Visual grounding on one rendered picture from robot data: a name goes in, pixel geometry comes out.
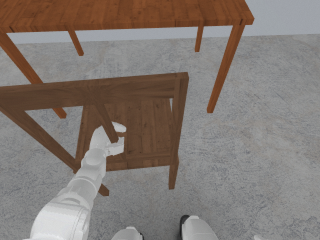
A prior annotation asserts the left robot upper arm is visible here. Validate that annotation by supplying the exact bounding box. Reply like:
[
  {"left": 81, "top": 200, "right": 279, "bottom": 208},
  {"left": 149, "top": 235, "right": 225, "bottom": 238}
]
[{"left": 23, "top": 201, "right": 91, "bottom": 240}]

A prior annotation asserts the robot right thigh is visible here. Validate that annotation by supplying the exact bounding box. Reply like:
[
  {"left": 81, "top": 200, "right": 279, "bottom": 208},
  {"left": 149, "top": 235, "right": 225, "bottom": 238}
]
[{"left": 182, "top": 218, "right": 219, "bottom": 240}]

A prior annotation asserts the chair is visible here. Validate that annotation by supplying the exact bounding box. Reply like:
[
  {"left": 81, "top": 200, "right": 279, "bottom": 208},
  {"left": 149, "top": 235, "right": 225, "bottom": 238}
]
[{"left": 0, "top": 72, "right": 189, "bottom": 197}]

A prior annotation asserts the left robot hand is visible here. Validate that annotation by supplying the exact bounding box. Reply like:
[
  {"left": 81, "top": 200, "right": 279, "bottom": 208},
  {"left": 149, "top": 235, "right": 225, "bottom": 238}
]
[{"left": 89, "top": 122, "right": 127, "bottom": 157}]

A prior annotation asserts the table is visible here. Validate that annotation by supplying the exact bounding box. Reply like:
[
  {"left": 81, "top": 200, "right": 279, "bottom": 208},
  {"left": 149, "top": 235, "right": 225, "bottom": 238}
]
[{"left": 0, "top": 0, "right": 255, "bottom": 119}]

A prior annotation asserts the left robot shin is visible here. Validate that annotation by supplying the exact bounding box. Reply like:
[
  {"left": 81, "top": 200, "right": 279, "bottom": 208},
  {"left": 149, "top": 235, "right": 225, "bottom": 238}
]
[{"left": 126, "top": 226, "right": 138, "bottom": 232}]

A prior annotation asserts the robot left forearm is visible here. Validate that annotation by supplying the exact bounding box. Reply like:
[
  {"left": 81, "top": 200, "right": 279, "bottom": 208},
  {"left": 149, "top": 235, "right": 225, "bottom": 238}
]
[{"left": 30, "top": 148, "right": 106, "bottom": 239}]

